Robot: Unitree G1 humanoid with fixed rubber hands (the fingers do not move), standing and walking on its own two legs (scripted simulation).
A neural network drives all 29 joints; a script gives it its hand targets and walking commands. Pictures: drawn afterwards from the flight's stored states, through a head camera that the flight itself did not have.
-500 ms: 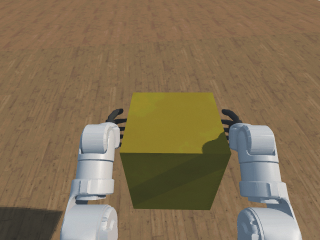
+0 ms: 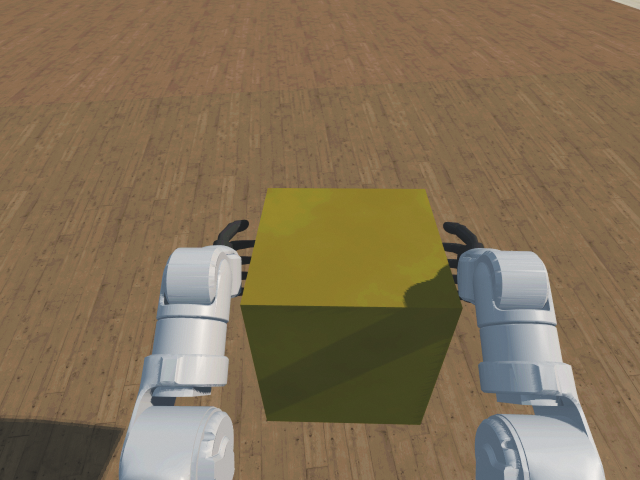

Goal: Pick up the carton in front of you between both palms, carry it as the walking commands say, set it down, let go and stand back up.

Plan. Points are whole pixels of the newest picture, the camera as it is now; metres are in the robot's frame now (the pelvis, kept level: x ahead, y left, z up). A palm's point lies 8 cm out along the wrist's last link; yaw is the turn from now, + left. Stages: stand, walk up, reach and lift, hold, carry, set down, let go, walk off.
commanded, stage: carry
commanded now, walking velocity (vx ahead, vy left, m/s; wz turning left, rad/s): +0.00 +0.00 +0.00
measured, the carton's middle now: (344, 307) +0.34 +0.00 +0.06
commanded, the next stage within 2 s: none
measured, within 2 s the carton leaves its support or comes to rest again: neither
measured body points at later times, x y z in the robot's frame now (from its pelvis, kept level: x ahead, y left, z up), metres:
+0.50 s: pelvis +0.05 +0.01 -0.01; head +0.02 +0.01 +0.44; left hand +0.42 +0.16 +0.17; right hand +0.41 -0.14 +0.17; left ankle +0.02 +0.09 -0.73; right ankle +0.01 -0.09 -0.72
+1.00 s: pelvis +0.30 -0.02 +0.02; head +0.35 -0.03 +0.46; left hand +0.68 +0.16 +0.18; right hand +0.71 -0.14 +0.17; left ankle +0.44 +0.10 -0.65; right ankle +0.18 -0.09 -0.72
